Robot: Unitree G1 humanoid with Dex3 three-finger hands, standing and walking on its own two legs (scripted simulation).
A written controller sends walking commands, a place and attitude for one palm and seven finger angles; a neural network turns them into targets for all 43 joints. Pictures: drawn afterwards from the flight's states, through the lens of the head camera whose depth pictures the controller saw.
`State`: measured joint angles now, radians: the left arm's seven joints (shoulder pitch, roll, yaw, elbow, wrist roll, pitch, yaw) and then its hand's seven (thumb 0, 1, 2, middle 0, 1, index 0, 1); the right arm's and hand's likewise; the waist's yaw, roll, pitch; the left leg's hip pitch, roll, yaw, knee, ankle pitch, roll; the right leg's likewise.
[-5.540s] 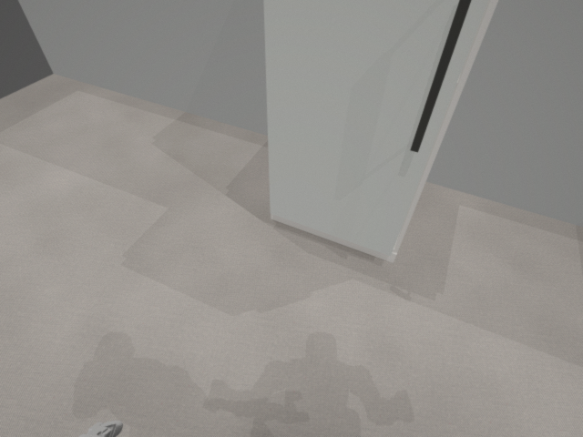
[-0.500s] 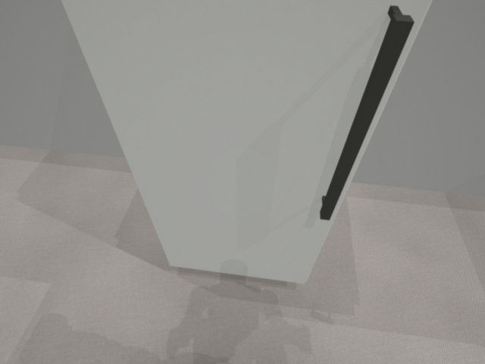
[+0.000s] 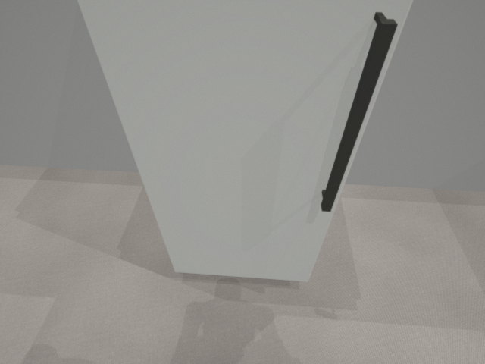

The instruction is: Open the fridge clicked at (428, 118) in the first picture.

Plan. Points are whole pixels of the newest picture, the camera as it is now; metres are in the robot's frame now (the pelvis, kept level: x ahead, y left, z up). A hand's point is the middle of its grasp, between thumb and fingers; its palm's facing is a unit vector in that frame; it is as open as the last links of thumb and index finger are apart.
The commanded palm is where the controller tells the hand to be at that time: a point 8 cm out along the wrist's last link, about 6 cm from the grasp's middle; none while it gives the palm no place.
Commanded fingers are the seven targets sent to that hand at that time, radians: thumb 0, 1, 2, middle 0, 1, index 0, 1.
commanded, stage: come to a stop and stand still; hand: right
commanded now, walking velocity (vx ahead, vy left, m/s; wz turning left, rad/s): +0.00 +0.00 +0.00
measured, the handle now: (346, 133) +0.55 -0.20 +0.10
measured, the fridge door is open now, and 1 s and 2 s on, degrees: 0 0 0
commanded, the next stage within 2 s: look again from close up in 0.92 s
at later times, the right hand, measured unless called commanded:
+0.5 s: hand out of the picture -0.03 -0.16 -0.18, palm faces +0.03 +0.98 -0.18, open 7.4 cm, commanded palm none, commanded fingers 0.00 -0.90 -0.90 0.20 0.30 0.20 0.30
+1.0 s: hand out of the picture +0.03 -0.20 -0.17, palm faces +0.03 +0.97 -0.23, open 7.3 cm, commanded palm none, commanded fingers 0.00 -0.90 -0.90 0.20 0.30 0.20 0.30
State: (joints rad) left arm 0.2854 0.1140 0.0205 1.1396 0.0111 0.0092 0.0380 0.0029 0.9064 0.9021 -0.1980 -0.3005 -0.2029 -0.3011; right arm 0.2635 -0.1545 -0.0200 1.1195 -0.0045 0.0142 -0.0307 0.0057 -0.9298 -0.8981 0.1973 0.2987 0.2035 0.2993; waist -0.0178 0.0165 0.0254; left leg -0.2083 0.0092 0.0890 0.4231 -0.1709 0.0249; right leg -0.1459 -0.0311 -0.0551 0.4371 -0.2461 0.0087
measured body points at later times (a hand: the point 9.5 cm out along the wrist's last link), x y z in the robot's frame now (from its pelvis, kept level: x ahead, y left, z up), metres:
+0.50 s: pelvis -0.01 -0.01 -0.01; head +0.00 +0.00 +0.44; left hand -0.04 +0.20 -0.17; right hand -0.03 -0.22 -0.16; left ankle +0.04 +0.10 -0.74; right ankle +0.00 -0.12 -0.74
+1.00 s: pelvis +0.01 -0.02 +0.00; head +0.01 +0.00 +0.45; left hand +0.01 +0.21 -0.17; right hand +0.03 -0.25 -0.15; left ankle +0.04 +0.10 -0.74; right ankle +0.00 -0.12 -0.74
